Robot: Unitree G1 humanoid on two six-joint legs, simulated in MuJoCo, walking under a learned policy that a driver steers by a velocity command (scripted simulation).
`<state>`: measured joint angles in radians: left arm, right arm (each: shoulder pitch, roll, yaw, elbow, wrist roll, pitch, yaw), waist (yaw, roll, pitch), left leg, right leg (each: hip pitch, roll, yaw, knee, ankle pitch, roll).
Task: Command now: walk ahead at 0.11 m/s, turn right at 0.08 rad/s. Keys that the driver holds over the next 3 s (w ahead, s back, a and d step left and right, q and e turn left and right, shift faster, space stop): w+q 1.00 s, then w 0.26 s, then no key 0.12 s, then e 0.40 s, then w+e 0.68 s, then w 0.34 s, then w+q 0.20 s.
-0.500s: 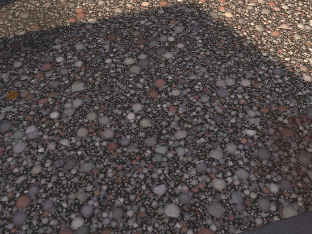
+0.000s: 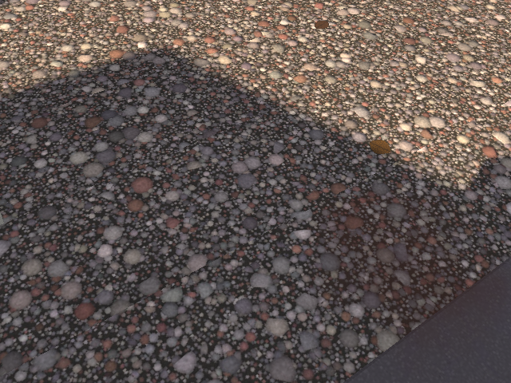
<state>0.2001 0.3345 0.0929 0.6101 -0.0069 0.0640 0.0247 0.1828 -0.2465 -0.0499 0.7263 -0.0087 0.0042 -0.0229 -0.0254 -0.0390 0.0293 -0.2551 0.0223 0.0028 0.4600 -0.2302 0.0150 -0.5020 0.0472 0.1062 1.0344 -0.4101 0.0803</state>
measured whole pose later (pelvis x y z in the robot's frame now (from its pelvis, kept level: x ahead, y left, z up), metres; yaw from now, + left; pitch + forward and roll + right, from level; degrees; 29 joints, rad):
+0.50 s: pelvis +0.13 +0.03 -0.02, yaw +14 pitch +2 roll -2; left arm 0.39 0.29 0.09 0.77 -0.02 -0.08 0.02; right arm 0.12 -0.30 -0.06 0.68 0.03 -0.04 0.07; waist 0.08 0.05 0.03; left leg -0.63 0.08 -0.02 0.65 0.02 0.02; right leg 0.12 -0.02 -0.18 0.26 -0.41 0.05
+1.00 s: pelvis +0.40 +0.18 -0.04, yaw +32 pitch +3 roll +0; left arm 0.02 0.27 0.03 0.61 0.01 -0.11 -0.01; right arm 0.36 -0.28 -0.06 0.76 0.03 -0.04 -0.02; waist -0.08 -0.04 0.03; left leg -0.05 -0.15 -0.21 0.39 -0.35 0.12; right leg -0.64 -0.01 0.08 0.52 0.12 0.04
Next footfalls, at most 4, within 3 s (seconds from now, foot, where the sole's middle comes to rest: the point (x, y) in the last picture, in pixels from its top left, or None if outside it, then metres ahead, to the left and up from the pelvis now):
0.14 right None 0.03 -0.14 -0.78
0.60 left None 0.30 0.21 -0.82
1.08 right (166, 318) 0.67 0.22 -0.82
1.54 left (52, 313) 0.70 0.54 -0.85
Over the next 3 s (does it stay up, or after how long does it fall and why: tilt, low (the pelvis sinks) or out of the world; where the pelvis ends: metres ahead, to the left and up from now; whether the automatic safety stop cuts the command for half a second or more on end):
stays up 1.15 0.41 -0.08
